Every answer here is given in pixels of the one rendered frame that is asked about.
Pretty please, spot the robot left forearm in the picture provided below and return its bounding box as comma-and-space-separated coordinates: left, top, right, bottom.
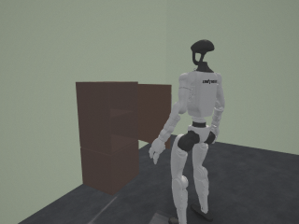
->
158, 102, 181, 142

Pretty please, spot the robot right forearm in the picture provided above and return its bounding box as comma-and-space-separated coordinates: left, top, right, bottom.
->
211, 105, 225, 128

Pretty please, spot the left robot upper arm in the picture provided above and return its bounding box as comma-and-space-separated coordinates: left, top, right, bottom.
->
178, 71, 195, 115

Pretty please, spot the right robot hand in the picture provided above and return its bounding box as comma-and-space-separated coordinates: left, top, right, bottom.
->
209, 126, 220, 144

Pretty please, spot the left robot hand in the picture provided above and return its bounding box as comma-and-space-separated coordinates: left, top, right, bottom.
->
149, 137, 165, 164

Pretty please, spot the right robot upper arm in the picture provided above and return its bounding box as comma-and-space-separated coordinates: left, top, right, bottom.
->
214, 73, 225, 108

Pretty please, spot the left robot thigh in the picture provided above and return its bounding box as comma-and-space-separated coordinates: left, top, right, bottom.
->
170, 132, 195, 190

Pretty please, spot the robot head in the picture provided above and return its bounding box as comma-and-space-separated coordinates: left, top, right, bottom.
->
191, 39, 215, 73

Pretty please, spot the cupboard door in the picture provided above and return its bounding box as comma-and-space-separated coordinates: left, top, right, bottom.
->
137, 84, 172, 149

